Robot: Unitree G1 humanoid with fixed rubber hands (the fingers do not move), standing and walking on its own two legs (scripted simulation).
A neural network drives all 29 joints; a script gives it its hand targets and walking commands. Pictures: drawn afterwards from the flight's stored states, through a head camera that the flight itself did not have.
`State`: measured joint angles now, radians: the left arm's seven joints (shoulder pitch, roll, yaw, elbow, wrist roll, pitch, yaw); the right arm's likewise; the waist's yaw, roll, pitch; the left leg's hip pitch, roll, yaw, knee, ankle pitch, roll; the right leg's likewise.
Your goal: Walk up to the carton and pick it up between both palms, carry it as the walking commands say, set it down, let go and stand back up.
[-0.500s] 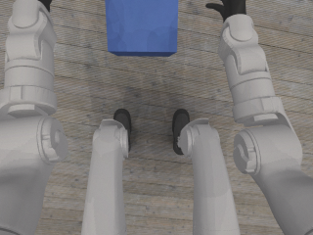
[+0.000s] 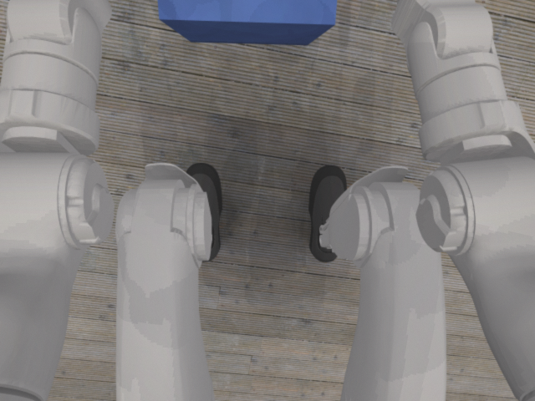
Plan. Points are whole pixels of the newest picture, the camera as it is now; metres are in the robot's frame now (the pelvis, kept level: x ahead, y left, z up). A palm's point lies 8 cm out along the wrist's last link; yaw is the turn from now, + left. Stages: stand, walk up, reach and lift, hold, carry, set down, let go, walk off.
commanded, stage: reach and lift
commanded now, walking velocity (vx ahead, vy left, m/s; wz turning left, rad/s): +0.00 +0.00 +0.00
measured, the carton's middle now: out of the picture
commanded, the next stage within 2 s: none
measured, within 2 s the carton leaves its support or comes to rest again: leaves its support in 1.88 s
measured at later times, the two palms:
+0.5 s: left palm out of the picture +0.55 +0.22 -0.27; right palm out of the picture +0.57 -0.13 -0.26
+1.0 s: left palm out of the picture +0.55 +0.21 -0.27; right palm out of the picture +0.57 -0.12 -0.26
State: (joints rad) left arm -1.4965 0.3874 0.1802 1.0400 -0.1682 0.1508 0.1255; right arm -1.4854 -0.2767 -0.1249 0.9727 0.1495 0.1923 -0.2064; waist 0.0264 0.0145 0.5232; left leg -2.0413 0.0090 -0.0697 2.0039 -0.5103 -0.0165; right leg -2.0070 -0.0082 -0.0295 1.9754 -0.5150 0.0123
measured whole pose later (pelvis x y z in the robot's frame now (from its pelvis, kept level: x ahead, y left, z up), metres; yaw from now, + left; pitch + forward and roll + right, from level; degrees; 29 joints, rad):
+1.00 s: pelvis +0.01 +0.00 -0.06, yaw -1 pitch +33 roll -3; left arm -1.53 0.41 0.00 1.15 -0.22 0.05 0.09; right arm -1.58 -0.30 -0.12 1.17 0.19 0.07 -0.14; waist 0.04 -0.02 0.52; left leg -2.23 0.01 -0.07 2.21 -0.56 -0.02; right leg -2.20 0.00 -0.02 2.18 -0.56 0.02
